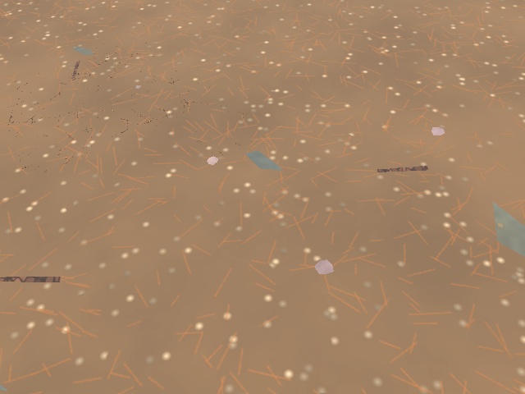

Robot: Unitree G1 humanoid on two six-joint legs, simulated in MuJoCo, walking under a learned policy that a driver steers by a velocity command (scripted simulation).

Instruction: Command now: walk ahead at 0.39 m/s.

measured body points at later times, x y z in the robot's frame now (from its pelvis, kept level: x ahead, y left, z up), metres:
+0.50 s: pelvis +0.26 +0.01 -0.01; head +0.29 +0.01 +0.44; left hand +0.23 +0.24 -0.16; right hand +0.34 -0.24 -0.15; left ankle +0.32 +0.05 -0.73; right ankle +0.12 -0.09 -0.63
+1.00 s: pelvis +0.54 -0.05 -0.02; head +0.57 -0.06 +0.43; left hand +0.73 +0.15 -0.15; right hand +0.46 -0.28 -0.16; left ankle +0.40 +0.08 -0.63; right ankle +0.59 -0.09 -0.73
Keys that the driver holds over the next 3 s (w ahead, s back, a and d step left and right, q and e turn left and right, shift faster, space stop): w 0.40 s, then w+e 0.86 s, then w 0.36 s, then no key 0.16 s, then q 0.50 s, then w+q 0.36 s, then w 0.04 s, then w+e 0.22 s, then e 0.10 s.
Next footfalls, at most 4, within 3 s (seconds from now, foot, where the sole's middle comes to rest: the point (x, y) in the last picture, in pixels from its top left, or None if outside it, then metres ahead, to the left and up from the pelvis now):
0.38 left None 0.36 0.06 -0.77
0.92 right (329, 356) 0.63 -0.11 -0.77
1.46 left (321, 243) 1.00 -0.12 -0.77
1.94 right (397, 226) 1.06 -0.36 -0.77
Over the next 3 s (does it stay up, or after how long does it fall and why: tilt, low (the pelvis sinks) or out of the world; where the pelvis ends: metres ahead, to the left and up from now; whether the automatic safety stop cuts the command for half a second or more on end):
stays up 1.22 -0.28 0.00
